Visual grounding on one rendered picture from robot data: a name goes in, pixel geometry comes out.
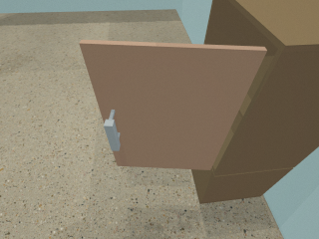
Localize cupboard door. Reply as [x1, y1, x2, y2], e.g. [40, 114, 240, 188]
[79, 39, 267, 170]

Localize handle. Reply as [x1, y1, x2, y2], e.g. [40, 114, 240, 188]
[104, 110, 121, 151]

